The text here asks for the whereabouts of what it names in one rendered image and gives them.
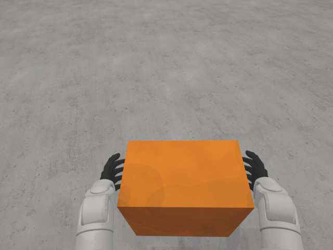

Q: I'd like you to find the left robot forearm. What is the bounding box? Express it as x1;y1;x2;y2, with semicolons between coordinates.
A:
75;179;116;250

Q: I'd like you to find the robot left hand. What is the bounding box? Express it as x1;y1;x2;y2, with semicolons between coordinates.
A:
100;153;125;191

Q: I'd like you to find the robot right hand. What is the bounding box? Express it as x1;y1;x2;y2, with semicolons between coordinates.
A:
242;151;268;191

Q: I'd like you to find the carton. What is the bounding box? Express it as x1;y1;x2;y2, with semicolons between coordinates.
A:
117;140;255;237

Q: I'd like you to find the right robot forearm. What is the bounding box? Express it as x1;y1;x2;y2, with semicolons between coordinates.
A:
253;177;304;250

